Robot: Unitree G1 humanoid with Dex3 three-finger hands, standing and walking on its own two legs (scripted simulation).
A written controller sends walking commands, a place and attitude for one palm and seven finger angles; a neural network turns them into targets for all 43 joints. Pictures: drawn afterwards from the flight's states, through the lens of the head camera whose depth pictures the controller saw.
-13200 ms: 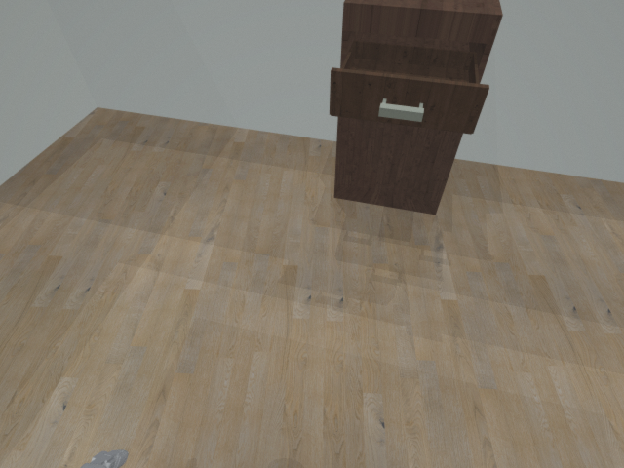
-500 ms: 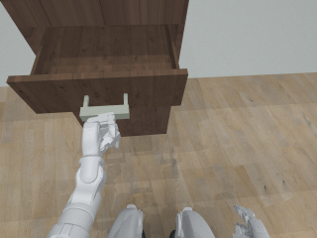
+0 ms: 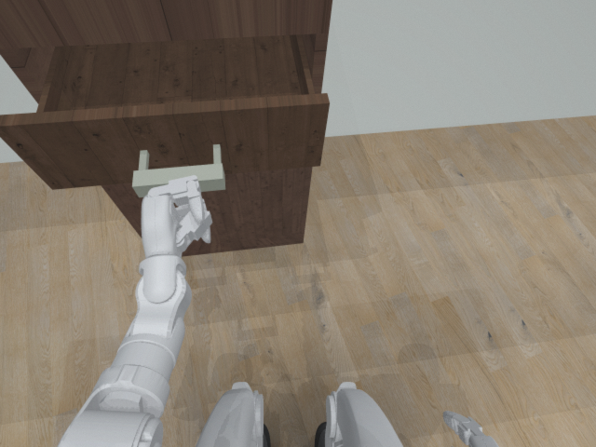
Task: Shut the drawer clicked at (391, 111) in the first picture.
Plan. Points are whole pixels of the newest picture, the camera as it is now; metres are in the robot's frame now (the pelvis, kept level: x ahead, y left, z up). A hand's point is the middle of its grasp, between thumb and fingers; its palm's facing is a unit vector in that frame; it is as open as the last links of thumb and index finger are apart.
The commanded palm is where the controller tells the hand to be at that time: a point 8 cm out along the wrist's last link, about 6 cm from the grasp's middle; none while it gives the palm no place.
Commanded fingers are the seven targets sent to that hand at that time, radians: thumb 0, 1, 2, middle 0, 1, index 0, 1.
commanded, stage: push the drawer shut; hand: left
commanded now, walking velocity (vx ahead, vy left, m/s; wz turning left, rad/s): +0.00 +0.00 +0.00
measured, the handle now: (180, 167) +0.49 +0.17 +0.03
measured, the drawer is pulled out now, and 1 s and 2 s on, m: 0.15 0.01 0.00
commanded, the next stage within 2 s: pull the fist back off the drawer in 1.34 s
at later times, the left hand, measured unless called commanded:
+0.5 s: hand (206, 171) +0.49 +0.13 +0.02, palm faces +0.15 -0.99 -0.03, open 3.2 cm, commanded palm +0.47 +0.18 +0.03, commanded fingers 0.00 0.90 0.90 -1.40 -1.60 -1.40 -1.60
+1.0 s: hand (206, 140) +0.55 +0.14 +0.02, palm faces +0.14 -0.99 -0.03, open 3.2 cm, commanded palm +0.53 +0.17 +0.03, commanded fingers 0.00 0.90 0.90 -1.40 -1.60 -1.40 -1.60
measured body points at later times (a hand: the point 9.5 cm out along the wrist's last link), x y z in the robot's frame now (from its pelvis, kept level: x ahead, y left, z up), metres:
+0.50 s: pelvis +0.00 +0.00 -0.01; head +0.14 +0.01 +0.42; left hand +0.47 +0.18 +0.03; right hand +0.03 -0.27 -0.13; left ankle +0.03 +0.09 -0.63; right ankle +0.02 -0.10 -0.63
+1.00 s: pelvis +0.00 +0.00 -0.01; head +0.18 +0.02 +0.40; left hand +0.54 +0.19 +0.03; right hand -0.01 -0.26 -0.13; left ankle +0.03 +0.09 -0.63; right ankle +0.02 -0.10 -0.63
